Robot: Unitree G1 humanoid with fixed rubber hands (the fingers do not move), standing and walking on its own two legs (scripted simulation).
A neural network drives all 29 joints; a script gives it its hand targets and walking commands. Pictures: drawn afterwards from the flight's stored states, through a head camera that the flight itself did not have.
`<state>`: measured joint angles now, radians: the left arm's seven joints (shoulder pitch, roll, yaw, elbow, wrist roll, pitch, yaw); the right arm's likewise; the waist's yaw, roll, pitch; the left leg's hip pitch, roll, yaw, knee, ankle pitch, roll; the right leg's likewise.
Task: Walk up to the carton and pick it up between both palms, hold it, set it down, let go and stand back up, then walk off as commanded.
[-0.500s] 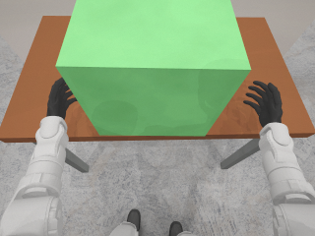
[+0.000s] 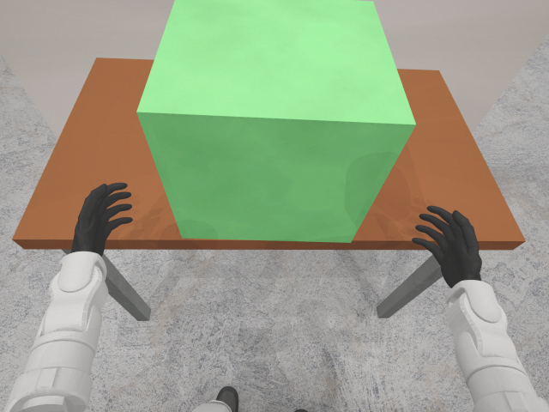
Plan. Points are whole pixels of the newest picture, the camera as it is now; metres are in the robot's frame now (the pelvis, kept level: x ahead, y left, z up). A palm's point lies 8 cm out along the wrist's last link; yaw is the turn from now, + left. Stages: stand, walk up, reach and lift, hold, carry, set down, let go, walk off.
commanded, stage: set down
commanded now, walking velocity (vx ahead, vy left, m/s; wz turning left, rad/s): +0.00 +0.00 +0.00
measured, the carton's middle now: (272, 126) +0.55 +0.04 +0.06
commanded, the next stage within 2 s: let go in 1.82 s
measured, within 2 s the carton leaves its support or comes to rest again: neither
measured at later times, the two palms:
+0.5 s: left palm (83, 268) +0.27 +0.27 +0.03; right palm (466, 312) +0.25 -0.24 +0.03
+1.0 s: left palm (89, 293) +0.25 +0.27 +0.00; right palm (446, 328) +0.24 -0.23 +0.00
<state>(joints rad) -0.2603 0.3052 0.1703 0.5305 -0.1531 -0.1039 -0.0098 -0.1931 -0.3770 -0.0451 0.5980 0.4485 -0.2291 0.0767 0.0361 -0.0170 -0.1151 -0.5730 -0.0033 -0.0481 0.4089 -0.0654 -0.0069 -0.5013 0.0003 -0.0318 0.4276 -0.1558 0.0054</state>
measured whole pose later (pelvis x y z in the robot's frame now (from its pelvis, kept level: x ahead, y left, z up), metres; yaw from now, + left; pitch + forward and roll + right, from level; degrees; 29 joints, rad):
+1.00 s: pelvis +0.02 -0.01 +0.01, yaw +0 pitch +6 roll +0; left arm 0.11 0.31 0.15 0.18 -0.15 0.06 -0.03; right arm 0.25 -0.21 -0.05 0.19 0.29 -0.09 0.01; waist 0.04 -0.05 0.01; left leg -0.40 -0.01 -0.05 0.41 -0.12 -0.01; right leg -0.33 0.00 -0.03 0.43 -0.21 0.00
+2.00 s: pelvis +0.04 -0.01 +0.01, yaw +0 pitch +5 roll +0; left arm 0.15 0.31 0.14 0.36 -0.15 0.07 -0.07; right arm 0.24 -0.13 -0.05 0.45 0.09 -0.19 -0.04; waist 0.04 -0.03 0.05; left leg -0.35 -0.01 -0.05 0.41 -0.15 -0.01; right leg -0.28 0.00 -0.03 0.42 -0.23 0.00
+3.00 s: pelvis +0.04 -0.02 +0.00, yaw +0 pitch +2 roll +1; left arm 0.18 0.30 0.11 0.71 -0.09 -0.04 -0.01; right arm 0.31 -0.34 -0.05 0.61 -0.04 -0.07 -0.01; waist 0.04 0.02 -0.21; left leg -0.33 -0.01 -0.05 0.52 -0.22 -0.02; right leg -0.27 0.00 -0.03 0.56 -0.32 -0.02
